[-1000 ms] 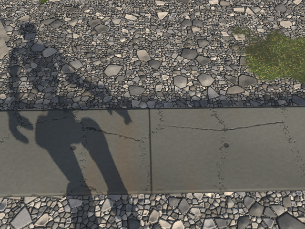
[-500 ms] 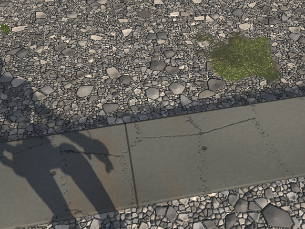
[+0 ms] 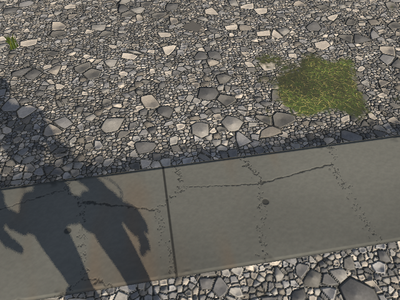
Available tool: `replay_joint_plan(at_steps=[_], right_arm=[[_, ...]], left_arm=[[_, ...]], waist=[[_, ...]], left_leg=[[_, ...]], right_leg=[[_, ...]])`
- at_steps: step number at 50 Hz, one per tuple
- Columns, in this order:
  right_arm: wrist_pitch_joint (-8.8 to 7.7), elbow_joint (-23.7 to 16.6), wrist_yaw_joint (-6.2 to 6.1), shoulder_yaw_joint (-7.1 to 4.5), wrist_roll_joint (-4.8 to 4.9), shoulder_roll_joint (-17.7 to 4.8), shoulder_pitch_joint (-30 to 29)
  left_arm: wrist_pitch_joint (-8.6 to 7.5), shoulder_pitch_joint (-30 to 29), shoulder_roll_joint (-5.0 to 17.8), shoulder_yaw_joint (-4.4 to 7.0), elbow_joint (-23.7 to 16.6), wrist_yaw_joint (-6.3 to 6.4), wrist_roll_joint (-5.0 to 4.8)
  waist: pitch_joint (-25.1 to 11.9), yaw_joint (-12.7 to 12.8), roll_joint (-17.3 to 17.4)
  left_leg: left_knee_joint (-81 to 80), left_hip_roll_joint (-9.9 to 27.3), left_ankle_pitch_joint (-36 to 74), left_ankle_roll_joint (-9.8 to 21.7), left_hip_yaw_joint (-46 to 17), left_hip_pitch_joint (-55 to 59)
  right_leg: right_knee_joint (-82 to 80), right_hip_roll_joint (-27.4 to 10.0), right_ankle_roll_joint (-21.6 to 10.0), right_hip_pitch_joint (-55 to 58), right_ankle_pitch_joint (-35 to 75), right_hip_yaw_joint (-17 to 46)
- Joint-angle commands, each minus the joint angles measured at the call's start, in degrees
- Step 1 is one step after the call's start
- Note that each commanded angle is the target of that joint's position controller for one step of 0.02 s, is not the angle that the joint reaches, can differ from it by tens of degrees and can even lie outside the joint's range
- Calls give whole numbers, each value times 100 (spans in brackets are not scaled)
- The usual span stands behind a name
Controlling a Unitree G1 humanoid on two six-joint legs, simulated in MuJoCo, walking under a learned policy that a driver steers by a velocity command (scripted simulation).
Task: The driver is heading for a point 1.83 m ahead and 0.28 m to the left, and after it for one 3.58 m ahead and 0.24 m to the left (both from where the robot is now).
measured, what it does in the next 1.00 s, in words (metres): walks ahead: left foot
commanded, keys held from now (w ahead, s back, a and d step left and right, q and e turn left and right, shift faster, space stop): no key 0.26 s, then w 0.74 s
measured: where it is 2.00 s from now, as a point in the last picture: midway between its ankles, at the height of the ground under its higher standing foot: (194, 215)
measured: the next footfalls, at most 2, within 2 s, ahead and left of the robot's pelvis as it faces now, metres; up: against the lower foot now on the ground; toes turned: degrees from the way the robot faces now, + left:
left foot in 0.56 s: +0.12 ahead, +0.13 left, +0.00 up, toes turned +3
right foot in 1.06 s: +0.46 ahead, +0.01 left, +0.00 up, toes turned -3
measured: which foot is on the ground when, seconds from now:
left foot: down 0.00-0.34, up 0.36-0.54, down 0.56-1.00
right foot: down 0.00-0.58, up 0.60-1.00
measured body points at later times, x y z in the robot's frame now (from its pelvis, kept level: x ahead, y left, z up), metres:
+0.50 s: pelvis +0.04 +0.02 -0.01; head +0.04 +0.03 +0.44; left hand -0.02 +0.27 -0.16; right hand +0.06 -0.22 -0.15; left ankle +0.03 +0.12 -0.72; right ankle -0.03 -0.09 -0.75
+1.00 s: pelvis +0.26 +0.07 -0.02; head +0.30 +0.07 +0.43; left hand +0.45 +0.28 -0.15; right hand +0.13 -0.14 -0.15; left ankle +0.08 +0.13 -0.75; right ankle +0.42 -0.01 -0.72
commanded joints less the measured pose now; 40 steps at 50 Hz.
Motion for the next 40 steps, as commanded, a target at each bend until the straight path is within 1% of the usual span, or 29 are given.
replay_joint_plan(at_steps=[1,13,14,15,16,17,18,19,20,21,22,23,25,26,27,28,29,30,31,32,33,34,35,36,38,40], right_arm=[[-34,-25,-29,-70,1,-516,217],[-40,241,-70,-26,3,-335,342],[-37,269,-68,-16,-7,-292,383],[-30,263,-64,-32,-27,-307,368],[-18,215,-51,-60,-52,-335,324],[-10,133,-22,-75,-92,-331,213],[-15,23,16,-73,-139,-277,41],[-48,-87,50,-46,-194,-143,-82],[-106,-188,75,-45,-204,-114,-199],[-173,-295,95,-71,-183,-171,-324],[-245,-381,125,-95,-165,-222,-368],[-315,-450,158,-119,-139,-258,-387],[-418,-509,205,-169,-65,-269,-275],[-444,-455,215,-186,-35,-210,-1],[-458,-271,211,-204,-9,-115,570],[-468,-33,174,-280,-8,-217,1203],[-515,94,110,-396,-102,-622,1901],[-478,240,115,-526,-44,-1194,2546],[-416,187,110,-447,-39,-836,2045],[-449,-62,148,-382,-49,-603,1422],[-506,-190,168,-355,-54,-518,1071],[-566,-235,160,-317,-44,-431,972],[-614,-194,148,-274,-41,-318,1013],[-649,-111,139,-252,-36,-282,1204],[-680,50,123,-213,-15,-246,1586],[-681,114,108,-177,-23,-227,1782]], left_arm=[[-43,178,588,84,-58,24,1],[-46,468,382,63,162,47,5],[-43,532,354,59,185,46,12],[-25,565,432,97,189,46,16],[8,632,579,167,188,45,10],[44,771,703,237,195,35,21],[66,980,766,293,214,21,31],[64,1150,805,342,240,11,46],[36,1215,752,364,235,3,67],[-12,1257,718,382,219,-10,104],[-70,1255,747,412,198,-20,128],[-126,1215,752,434,173,-28,124],[-211,1058,722,463,105,-42,88],[-233,885,718,471,49,-48,54],[-243,666,697,472,-20,-56,6],[-282,613,571,436,-83,-72,30],[-355,504,254,339,-219,-119,62],[-394,544,62,297,-427,-167,93],[-372,431,447,382,-442,-207,237],[-391,311,335,366,-440,-279,228],[-424,337,193,333,-404,-328,173],[-426,337,186,347,-391,-359,177],[-392,361,211,358,-377,-382,195],[-355,366,227,374,-385,-393,193],[-284,143,214,392,-481,-390,169],[-240,-357,149,373,-683,-389,153]], waist=[[77,-5,-101],[147,23,-68],[31,40,-92],[99,66,-174],[189,107,-341],[384,187,-543],[644,299,-714],[874,369,-869],[1025,404,-891],[1056,424,-831],[1016,393,-755],[956,338,-687],[740,184,-668],[651,-11,-658],[551,-319,-555],[349,-542,-217],[76,-811,865],[-144,-800,1846],[409,-425,866],[772,-191,292],[800,-30,120],[696,65,100],[592,107,164],[476,115,236],[387,103,315],[447,26,360]], left_leg=[[-156,435,654,187,-371,154],[-108,439,667,201,-370,63],[-114,380,275,209,-332,99],[31,246,-274,236,-230,-10],[356,37,-1027,289,-54,-235],[737,-134,-1613,336,84,-695],[1182,-245,-1823,366,226,-1233],[1573,-206,-1723,386,412,-1591],[1958,-38,-1540,418,393,-1868],[2265,75,-1596,449,295,-2150],[2395,172,-1648,479,230,-2360],[2265,233,-1621,501,220,-2383],[1716,158,-1275,518,363,-1797],[1226,59,-912,540,502,-1101],[612,-138,-448,541,700,-1],[344,-247,-445,510,596,1129],[-549,837,-1492,635,-941,1874],[-1445,2089,-2887,1138,-3371,2177],[-1455,2171,-3248,1264,-3432,1491],[-1440,1965,-2823,1225,-2917,957],[-1488,1692,-1932,1147,-2298,704],[-1509,1489,-1173,1075,-1834,670],[-1483,1296,-395,1000,-1402,718],[-1384,1197,433,967,-1105,863],[-1194,1080,1863,925,-665,1097],[-1185,993,2559,912,-417,1066]], right_leg=[[-404,-814,-91,-422,1000,652],[-320,-786,-83,-424,1074,585],[-410,-749,-103,-389,506,595],[-488,-706,-168,-457,-330,661],[-545,-706,-316,-542,-1397,814],[-697,-861,-512,-602,-2441,1152],[-973,-1172,-733,-607,-3212,1628],[-1180,-1559,-971,-616,-3585,2106],[-1327,-1837,-1152,-645,-3502,2426],[-1390,-1972,-1257,-518,-3149,2562],[-1356,-2022,-1303,-315,-2728,2522],[-1269,-1989,-1273,-177,-2291,2343],[-1061,-1750,-1089,-264,-1520,1806],[-885,-1588,-965,-626,-1248,1495],[-538,-1363,-817,-1260,-1084,1149],[108,-1067,-664,-1896,-774,832],[1811,-452,-406,-2493,-699,36],[3372,105,-236,-3503,-1758,-507],[4252,-354,-307,-3703,-1551,-185],[4471,-614,-332,-3732,-901,-81],[4398,-773,-278,-3537,-424,-76],[4294,-858,-213,-3380,-149,-140],[4224,-881,-135,-3284,25,-241],[4226,-836,-88,-3287,120,-366],[4181,-781,-13,-3490,214,-558],[3915,-726,58,-3645,361,-735]])
Keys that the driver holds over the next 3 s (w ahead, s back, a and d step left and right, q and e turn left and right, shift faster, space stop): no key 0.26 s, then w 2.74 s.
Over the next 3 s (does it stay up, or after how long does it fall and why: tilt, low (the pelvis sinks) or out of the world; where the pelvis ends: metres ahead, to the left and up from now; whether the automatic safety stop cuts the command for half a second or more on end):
stays up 1.37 0.14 -0.20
